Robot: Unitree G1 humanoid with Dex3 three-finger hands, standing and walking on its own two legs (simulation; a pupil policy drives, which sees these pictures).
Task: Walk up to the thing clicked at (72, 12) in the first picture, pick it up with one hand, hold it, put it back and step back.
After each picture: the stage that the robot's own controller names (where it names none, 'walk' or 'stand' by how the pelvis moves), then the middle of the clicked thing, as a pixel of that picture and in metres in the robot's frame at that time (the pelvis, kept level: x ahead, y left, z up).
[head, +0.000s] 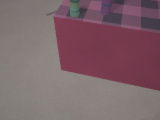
stand; (74, 7) +1.02 +0.06 -0.10
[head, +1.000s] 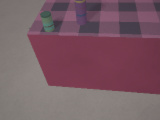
walk; (47, 21) +0.89 +0.28 -0.09
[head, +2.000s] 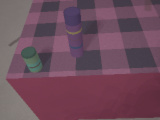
walk; (32, 59) +0.53 +0.28 -0.08
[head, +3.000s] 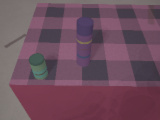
stand; (38, 66) +0.50 +0.21 -0.10
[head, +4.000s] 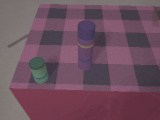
stand; (39, 70) +0.48 +0.21 -0.10
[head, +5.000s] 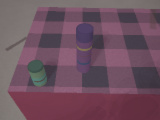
stand; (37, 73) +0.47 +0.22 -0.10
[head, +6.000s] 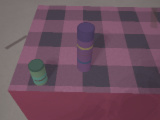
stand; (38, 72) +0.47 +0.22 -0.10
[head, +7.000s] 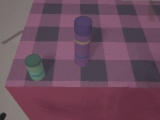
rise first; (35, 67) +0.48 +0.23 -0.10
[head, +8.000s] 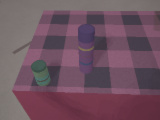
go down; (41, 73) +0.48 +0.24 -0.10
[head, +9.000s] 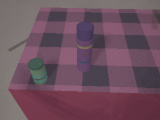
go down; (38, 71) +0.48 +0.23 -0.09
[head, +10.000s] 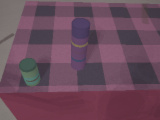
go down; (30, 72) +0.46 +0.22 -0.08
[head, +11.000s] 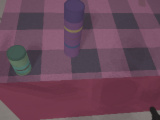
close in; (19, 60) +0.47 +0.22 -0.06
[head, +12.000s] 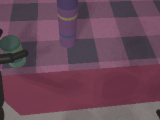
close; (13, 52) +0.48 +0.24 -0.03
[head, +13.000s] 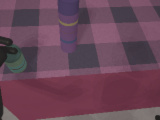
lift; (14, 59) +0.46 +0.23 -0.02
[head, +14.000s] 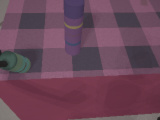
lift; (15, 62) +0.45 +0.24 -0.02
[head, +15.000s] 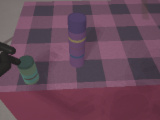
lift; (28, 70) +0.46 +0.23 -0.05
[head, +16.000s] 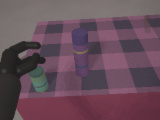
close; (39, 79) +0.49 +0.23 -0.08
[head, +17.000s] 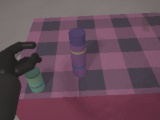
hold; (35, 79) +0.47 +0.24 -0.08
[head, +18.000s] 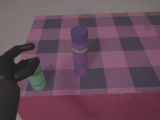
close; (36, 77) +0.47 +0.24 -0.09
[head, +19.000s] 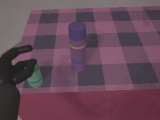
stand; (33, 74) +0.47 +0.24 -0.09
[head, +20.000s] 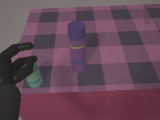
stand; (32, 74) +0.47 +0.24 -0.09
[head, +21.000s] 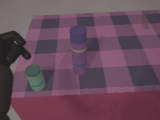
crouch; (35, 78) +0.47 +0.23 -0.09
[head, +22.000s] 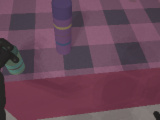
lower; (12, 60) +0.49 +0.24 -0.06
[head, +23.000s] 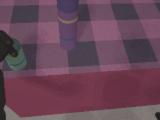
lower; (14, 55) +0.47 +0.23 -0.03
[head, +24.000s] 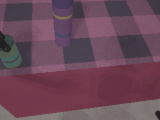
lower; (8, 52) +0.49 +0.24 -0.02
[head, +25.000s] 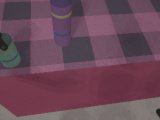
lower; (6, 51) +0.49 +0.24 -0.02
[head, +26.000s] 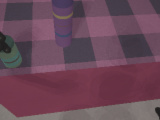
loosen; (8, 52) +0.48 +0.24 -0.02
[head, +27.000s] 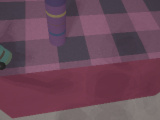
withdraw; out of the picture +0.49 +0.27 -0.01
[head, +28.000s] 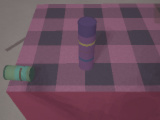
sink last; (19, 73) +0.46 +0.31 -0.08
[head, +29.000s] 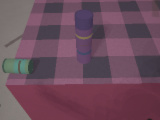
stand; (18, 66) +0.49 +0.32 -0.08
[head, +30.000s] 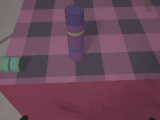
stand; (8, 64) +0.49 +0.34 -0.07
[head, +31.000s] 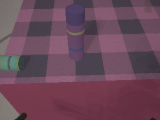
stand; (8, 62) +0.49 +0.34 -0.06
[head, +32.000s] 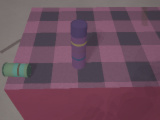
stand; (17, 70) +0.51 +0.33 -0.12
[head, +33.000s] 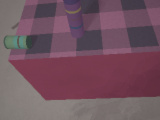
walk; (18, 42) +0.61 +0.37 -0.11
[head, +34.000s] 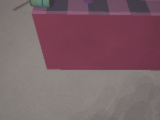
walk; (40, 1) +0.93 +0.30 -0.10
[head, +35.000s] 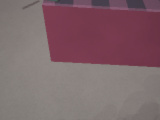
stand; out of the picture +1.09 +0.25 -0.10
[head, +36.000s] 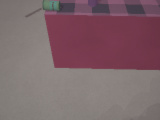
stand; (51, 5) +1.08 +0.23 -0.13
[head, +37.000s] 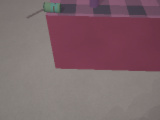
stand; (52, 7) +1.06 +0.23 -0.13
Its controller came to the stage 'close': yes
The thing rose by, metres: 0.01
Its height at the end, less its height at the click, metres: -0.02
